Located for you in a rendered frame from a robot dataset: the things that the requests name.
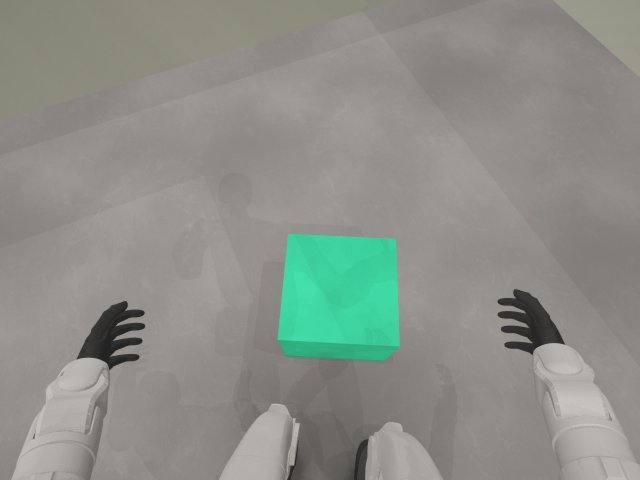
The carton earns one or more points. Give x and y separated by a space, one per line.
339 298

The robot left shin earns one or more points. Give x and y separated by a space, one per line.
282 409

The right robot hand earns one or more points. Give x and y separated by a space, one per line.
541 329

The robot left forearm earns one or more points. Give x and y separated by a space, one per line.
63 441

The left robot hand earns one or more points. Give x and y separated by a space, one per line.
100 345

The robot right thigh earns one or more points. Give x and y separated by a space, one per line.
396 455

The robot right forearm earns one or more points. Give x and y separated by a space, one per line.
584 430

